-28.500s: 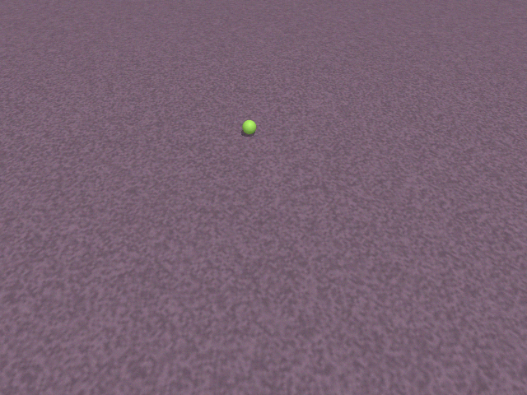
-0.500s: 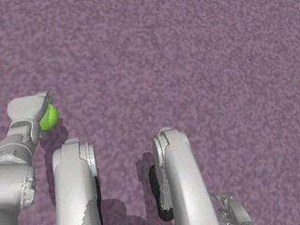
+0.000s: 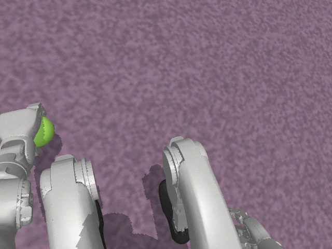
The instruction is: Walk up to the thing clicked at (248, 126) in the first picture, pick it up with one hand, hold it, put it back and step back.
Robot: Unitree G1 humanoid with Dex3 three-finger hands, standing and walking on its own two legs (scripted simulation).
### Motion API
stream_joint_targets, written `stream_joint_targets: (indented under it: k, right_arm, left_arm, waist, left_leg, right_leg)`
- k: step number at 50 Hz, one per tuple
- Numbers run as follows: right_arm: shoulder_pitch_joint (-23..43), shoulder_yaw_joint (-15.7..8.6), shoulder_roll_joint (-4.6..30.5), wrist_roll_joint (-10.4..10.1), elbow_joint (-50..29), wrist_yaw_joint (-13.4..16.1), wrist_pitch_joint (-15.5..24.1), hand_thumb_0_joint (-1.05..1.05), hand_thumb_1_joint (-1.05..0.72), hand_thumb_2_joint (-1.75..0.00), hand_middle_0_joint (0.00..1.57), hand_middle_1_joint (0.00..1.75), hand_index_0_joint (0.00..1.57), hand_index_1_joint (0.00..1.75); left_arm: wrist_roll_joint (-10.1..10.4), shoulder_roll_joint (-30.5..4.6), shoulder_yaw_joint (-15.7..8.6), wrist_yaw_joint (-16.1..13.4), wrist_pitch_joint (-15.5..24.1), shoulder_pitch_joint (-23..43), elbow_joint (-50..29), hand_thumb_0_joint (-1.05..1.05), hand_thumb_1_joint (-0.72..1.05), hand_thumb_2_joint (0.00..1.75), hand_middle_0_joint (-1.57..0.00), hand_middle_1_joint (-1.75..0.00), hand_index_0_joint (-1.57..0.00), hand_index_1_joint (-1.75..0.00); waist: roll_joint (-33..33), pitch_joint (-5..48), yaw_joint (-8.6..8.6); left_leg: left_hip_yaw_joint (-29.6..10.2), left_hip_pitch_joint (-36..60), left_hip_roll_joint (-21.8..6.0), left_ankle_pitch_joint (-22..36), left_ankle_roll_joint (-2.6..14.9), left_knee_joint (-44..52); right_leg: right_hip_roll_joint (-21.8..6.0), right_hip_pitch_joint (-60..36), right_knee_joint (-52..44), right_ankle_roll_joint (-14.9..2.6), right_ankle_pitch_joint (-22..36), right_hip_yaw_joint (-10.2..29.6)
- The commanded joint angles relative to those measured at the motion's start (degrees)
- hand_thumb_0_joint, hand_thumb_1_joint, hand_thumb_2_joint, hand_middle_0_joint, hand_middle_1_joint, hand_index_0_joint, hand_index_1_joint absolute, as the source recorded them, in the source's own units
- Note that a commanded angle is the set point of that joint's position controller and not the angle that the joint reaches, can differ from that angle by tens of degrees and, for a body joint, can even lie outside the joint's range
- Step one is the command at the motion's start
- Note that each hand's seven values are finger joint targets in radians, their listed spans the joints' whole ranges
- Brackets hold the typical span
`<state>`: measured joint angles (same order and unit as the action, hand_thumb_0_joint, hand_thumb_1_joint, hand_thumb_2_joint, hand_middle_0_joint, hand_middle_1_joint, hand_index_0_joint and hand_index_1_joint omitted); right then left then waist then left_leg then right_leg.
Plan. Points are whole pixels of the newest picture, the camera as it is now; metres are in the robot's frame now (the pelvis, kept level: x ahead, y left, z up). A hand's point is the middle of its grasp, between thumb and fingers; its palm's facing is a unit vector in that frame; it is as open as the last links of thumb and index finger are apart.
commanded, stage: rest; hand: left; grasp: from above
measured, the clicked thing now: (35, 130) +0.41 +0.26 -0.21
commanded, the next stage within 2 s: open in 0.70 s
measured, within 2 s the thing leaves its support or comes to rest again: rests again in 1.90 s
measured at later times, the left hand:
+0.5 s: hand (35, 136) +0.40 +0.27 -0.23, palm faces -0.43 -0.12 -0.90, open 10.9 cm
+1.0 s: hand (37, 137) +0.40 +0.27 -0.24, palm faces -0.42 -0.12 -0.90, open 11.2 cm
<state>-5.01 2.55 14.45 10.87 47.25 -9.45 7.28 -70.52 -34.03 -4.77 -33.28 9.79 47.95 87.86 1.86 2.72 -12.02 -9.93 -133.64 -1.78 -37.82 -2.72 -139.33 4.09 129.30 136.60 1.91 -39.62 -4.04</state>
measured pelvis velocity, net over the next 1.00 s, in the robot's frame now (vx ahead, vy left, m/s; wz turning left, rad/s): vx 0.00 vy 0.01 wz -0.07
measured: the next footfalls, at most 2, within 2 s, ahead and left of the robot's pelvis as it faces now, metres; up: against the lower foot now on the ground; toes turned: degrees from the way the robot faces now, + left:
none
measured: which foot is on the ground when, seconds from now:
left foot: down 0.00-1.00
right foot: down 0.00-1.00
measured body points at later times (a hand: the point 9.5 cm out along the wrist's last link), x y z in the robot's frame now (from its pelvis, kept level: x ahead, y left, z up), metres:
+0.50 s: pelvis +0.00 +0.00 -0.02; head +0.24 +0.08 +0.36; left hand +0.42 +0.27 -0.18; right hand +0.06 -0.26 -0.12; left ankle +0.08 +0.14 -0.28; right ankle +0.10 -0.12 -0.28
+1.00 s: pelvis +0.00 +0.01 -0.02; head +0.23 +0.09 +0.35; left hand +0.42 +0.27 -0.19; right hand +0.05 -0.26 -0.11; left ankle +0.08 +0.14 -0.28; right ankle +0.10 -0.12 -0.28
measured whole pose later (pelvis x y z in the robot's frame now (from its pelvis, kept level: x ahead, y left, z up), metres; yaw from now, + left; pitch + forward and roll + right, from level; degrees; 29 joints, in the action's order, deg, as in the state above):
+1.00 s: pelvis +0.00 +0.01 -0.02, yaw -4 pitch +27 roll -10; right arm -4.8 6.6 16.7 16.2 49.2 -17.8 14.4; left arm -72.0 -40.2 -6.5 -41.7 12.8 47.9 95.5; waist 4.5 -2.2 -15.0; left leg -14.4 -134.6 -1.4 -39.6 -3.3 -145.9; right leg 5.3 129.0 140.0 2.7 -39.9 -7.3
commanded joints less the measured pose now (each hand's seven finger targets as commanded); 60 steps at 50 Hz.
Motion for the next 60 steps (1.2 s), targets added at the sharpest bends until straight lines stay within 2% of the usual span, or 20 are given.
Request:
stream_joint_targets:
  k: [1, 5, 6, 10, 18, 20, 22, 25, 29, 30, 31, 33, 39, 40, 43, 48, 55, 57, 58, 60]
  right_arm:
    - [-10.86, -3.80, 14.94, 0.30, -1.20, 0.11, 0.57, 0.00, -0.90, -0.90, 0.20, 0.30, 0.20, 0.30]
    - [-10.92, -3.18, 14.70, 1.53, -1.14, -0.99, 1.08, 0.00, -0.90, -0.90, 0.20, 0.30, 0.20, 0.30]
    - [-10.59, -2.85, 14.48, 1.43, -1.13, -1.17, 1.22, 0.00, -0.90, -0.90, 0.20, 0.30, 0.20, 0.30]
    - [-9.66, -2.73, 15.50, 1.75, -1.04, -1.84, 1.75, 0.00, -0.89, -0.90, 0.20, 0.30, 0.20, 0.30]
    - [-8.56, -1.97, 15.77, 2.86, 0.10, -3.53, 3.10, 0.00, -0.90, -0.90, 0.20, 0.30, 0.20, 0.30]
    - [-10.21, -1.71, 16.15, 3.56, 0.72, -4.14, 3.77, 0.00, -0.89, -0.90, 0.20, 0.30, 0.20, 0.30]
    - [-9.73, -1.82, 16.32, 3.44, 1.22, -4.42, 3.87, 0.00, -0.90, -0.90, 0.20, 0.30, 0.20, 0.30]
    - [-9.20, -1.25, 16.12, 4.07, 1.15, -5.26, 4.59, 0.00, -0.90, -0.90, 0.20, 0.30, 0.20, 0.30]
    - [-9.74, -1.02, 16.92, 4.48, 1.31, -5.93, 5.39, 0.00, -0.90, -0.90, 0.20, 0.30, 0.20, 0.30]
    - [-9.10, -0.73, 16.44, 4.06, 1.29, -6.14, 5.38, 0.00, -0.90, -0.90, 0.20, 0.30, 0.20, 0.30]
    - [-9.22, -0.48, 16.53, 4.46, 1.26, -6.43, 5.65, 0.00, -0.90, -0.90, 0.20, 0.30, 0.20, 0.30]
    - [-9.33, -0.70, 17.54, 4.22, 0.78, -6.49, 5.76, 0.00, -0.90, -0.90, 0.20, 0.30, 0.20, 0.30]
    - [-8.45, -0.34, 17.73, 4.41, 0.53, -7.16, 6.68, 0.00, -0.90, -0.90, 0.20, 0.30, 0.20, 0.30]
    - [-8.64, -0.34, 18.20, 4.55, 0.38, -7.10, 6.77, 0.00, -0.90, -0.90, 0.20, 0.30, 0.20, 0.30]
    - [-7.95, -0.22, 18.27, 4.65, 0.61, -7.42, 7.12, 0.00, -0.89, -0.89, 0.20, 0.30, 0.20, 0.30]
    - [-8.18, -0.43, 18.36, 4.78, 1.40, -7.95, 7.66, 0.00, -0.89, -0.89, 0.20, 0.30, 0.20, 0.30]
    - [-8.24, 0.04, 18.39, 4.91, 1.41, -9.04, 8.15, 0.00, -0.89, -0.90, 0.20, 0.30, 0.20, 0.30]
    - [-8.43, -0.04, 18.60, 4.54, 1.62, -9.14, 8.44, 0.00, -0.89, -0.90, 0.20, 0.30, 0.20, 0.30]
    - [-9.30, -0.26, 18.92, 4.82, 1.75, -9.15, 8.28, 0.00, -0.89, -0.90, 0.20, 0.30, 0.20, 0.30]
    - [-8.60, -0.18, 18.72, 4.89, 1.07, -9.61, 8.99, 0.00, -0.89, -0.90, 0.20, 0.30, 0.20, 0.30]
  left_arm:
    - [0.34, -14.90, -4.23, -2.85, 0.99, 14.48, -6.07, 0.00, 0.22, 0.91, -0.68, -0.81, -0.68, -0.81]
    - [-0.50, -14.71, -4.13, -3.30, 1.99, 14.97, -2.92, 0.00, 0.26, 0.89, -0.69, -0.84, -0.70, -0.83]
    - [-0.13, -10.55, -1.49, -3.23, 2.06, 14.38, -2.81, 0.00, 0.26, 0.88, -0.70, -0.81, -0.70, -0.81]
    - [0.00, -15.67, -4.64, -4.79, 2.52, 12.95, -5.09, 0.00, 0.32, 0.88, -0.75, -0.81, -0.75, -0.80]
    - [-1.06, -13.23, -2.57, -8.05, 2.51, 14.93, -2.34, 0.00, 0.30, 0.89, -0.73, -0.80, -0.74, -0.80]
    - [-0.91, -15.51, -3.31, -8.54, 2.70, 18.16, -4.06, 0.00, 0.31, 0.85, -0.72, -0.82, -0.73, -0.80]
    - [0.01, -14.87, -4.53, -9.00, 2.11, 13.87, -1.53, 0.00, 0.30, 0.86, -0.71, -0.81, -0.72, -0.80]
    - [-0.20, -12.69, -2.37, -8.81, 1.87, 14.05, 1.63, 0.00, 0.32, 0.86, -0.72, -0.84, -0.74, -0.82]
    - [0.85, -15.88, -4.69, -8.59, 2.11, 14.58, 0.87, 0.00, 0.35, 0.92, -0.74, -0.88, -0.76, -0.87]
    - [0.55, -13.75, -2.59, -8.21, 1.92, 13.22, 2.83, 0.00, 0.35, 0.91, -0.74, -0.88, -0.76, -0.86]
    - [0.67, -14.37, -2.60, -8.21, 2.25, 14.90, 2.70, 0.00, 0.37, 0.91, -0.75, -0.89, -0.77, -0.87]
    - [0.38, -16.74, -4.64, -8.38, 2.60, 13.94, 1.91, 0.00, 0.35, 0.91, -0.75, -0.87, -0.76, -0.85]
    - [-0.47, -15.36, -2.41, -8.65, 3.30, 14.44, 3.82, 0.00, 0.39, 0.87, -0.78, -0.85, -0.79, -0.83]
    - [-0.58, -17.38, -4.27, -8.96, 3.48, 14.41, 3.58, 0.00, 0.40, 0.87, -0.78, -0.85, -0.80, -0.83]
    - [-0.99, -15.27, -2.04, -9.81, 3.36, 14.47, 2.93, 0.00, 0.16, 0.82, -0.54, -0.89, -0.56, -0.86]
    - [-0.44, -15.92, -2.91, -11.65, 2.82, 15.00, 1.06, 0.00, -0.22, 0.78, -0.27, -0.89, -0.30, -0.86]
    - [-0.04, -14.46, -1.52, -11.31, 0.92, 15.71, 4.37, 0.00, -0.38, 0.92, -0.14, -1.02, -0.17, -0.99]
    - [0.46, -14.93, -1.80, -11.00, 0.86, 15.24, 4.36, 0.00, -0.42, 0.94, -0.12, -1.02, -0.14, -1.00]
    - [0.95, -17.26, -4.31, -10.96, 0.95, 15.16, 2.63, 0.00, -0.43, 0.95, -0.10, -1.05, -0.13, -1.02]
    - [0.84, -15.34, -2.24, -9.93, 0.92, 15.57, 4.15, 0.00, -0.44, 0.96, -0.09, -1.07, -0.11, -1.04]
  waist:
    - [-12.62, 36.80, -0.05]
    - [-12.48, 34.20, -1.97]
    - [-13.05, 33.74, -1.60]
    - [-16.97, 35.58, 0.25]
    - [-17.30, 31.79, -2.63]
    - [-16.13, 31.81, -3.96]
    - [-16.17, 32.98, -2.34]
    - [-16.76, 32.86, -3.40]
    - [-16.54, 32.71, -3.39]
    - [-16.77, 32.00, -3.10]
    - [-16.39, 31.08, -4.30]
    - [-15.97, 31.69, -3.20]
    - [-16.42, 28.23, -4.05]
    - [-16.40, 28.54, -4.15]
    - [-18.29, 27.77, -3.86]
    - [-19.28, 29.87, -3.90]
    - [-19.72, 28.77, -5.03]
    - [-19.42, 28.45, -4.68]
    - [-18.44, 30.28, -4.38]
    - [-17.81, 28.26, -5.12]
  left_leg:
    - [7.87, 25.52, 0.75, 9.05, 4.16, 10.56]
    - [7.69, 23.31, 0.70, 7.84, 4.12, 8.63]
    - [7.61, 24.30, 0.84, 7.03, 3.97, 9.24]
    - [6.82, 27.08, 0.74, 5.30, 3.49, 10.72]
    - [6.40, 25.00, 0.41, 4.90, 3.46, 8.56]
    - [6.29, 23.89, 0.46, 6.21, 3.71, 7.17]
    - [6.04, 25.07, 0.41, 7.28, 3.44, 8.04]
    - [5.82, 26.11, 0.20, 7.57, 3.27, 7.74]
    - [5.71, 25.24, 0.36, 9.39, 3.50, 6.51]
    - [5.65, 25.23, 0.13, 8.57, 3.46, 6.78]
    - [5.52, 24.12, 0.13, 8.15, 3.60, 6.07]
    - [5.42, 23.99, 0.14, 8.60, 3.65, 6.23]
    - [4.67, 23.25, 0.20, 4.23, 3.36, 7.03]
    - [4.62, 23.85, 0.13, 4.91, 3.30, 7.12]
    - [4.43, 24.17, 0.33, 3.22, 3.08, 8.05]
    - [4.54, 25.65, 0.04, 5.32, 2.93, 7.86]
    - [4.27, 26.14, -0.24, 6.76, 2.95, 7.42]
    - [4.21, 25.53, -0.14, 6.93, 3.01, 7.57]
    - [4.28, 25.82, -0.30, 8.87, 3.18, 7.05]
    - [4.26, 25.36, -0.21, 7.30, 3.13, 6.80]
  right_leg:
    - [1.24, -20.77, -14.40, -3.12, 13.86, -5.67]
    - [1.48, -20.56, -13.67, -3.12, 13.03, -5.65]
    - [1.48, -19.07, -14.29, -3.29, 11.95, -6.15]
    - [1.97, -18.33, -12.97, -3.64, 9.82, -7.01]
    - [2.23, -16.69, -12.77, -3.44, 10.32, -6.89]
    - [2.11, -18.06, -12.61, -3.01, 11.88, -6.81]
    - [2.29, -18.20, -12.01, -3.13, 12.52, -7.58]
    - [2.54, -18.69, -11.65, -3.13, 13.47, -7.96]
    - [2.20, -19.79, -11.17, -2.81, 15.72, -8.39]
    - [2.50, -19.76, -11.28, -2.95, 14.91, -8.09]
    - [2.56, -19.62, -11.28, -2.77, 14.63, -8.04]
    - [2.60, -20.57, -11.55, -2.86, 14.77, -8.19]
    - [2.75, -17.28, -11.10, -3.31, 9.52, -9.11]
    - [2.79, -17.69, -11.12, -3.16, 10.26, -9.47]
    - [2.61, -16.07, -11.05, -3.54, 8.05, -9.64]
    - [2.87, -17.16, -11.45, -3.30, 10.53, -9.46]
    - [2.98, -16.69, -10.62, -3.19, 13.11, -9.69]
    - [2.78, -16.85, -10.86, -3.24, 12.97, -9.75]
    - [3.00, -18.99, -11.13, -2.94, 15.28, -9.64]
    - [2.67, -17.28, -10.75, -2.97, 13.50, -10.02]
